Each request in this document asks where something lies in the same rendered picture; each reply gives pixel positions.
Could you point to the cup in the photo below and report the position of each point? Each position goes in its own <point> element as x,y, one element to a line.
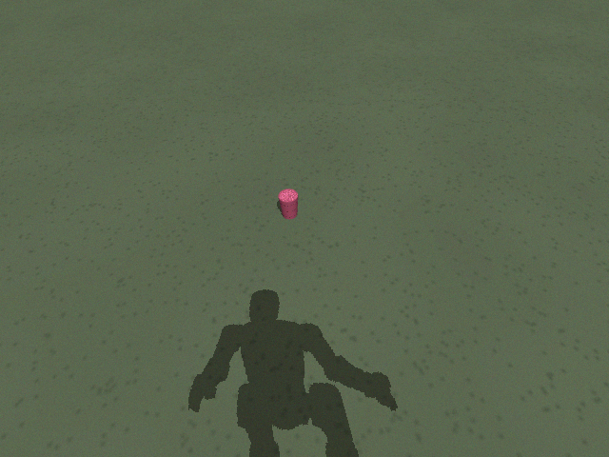
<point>288,199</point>

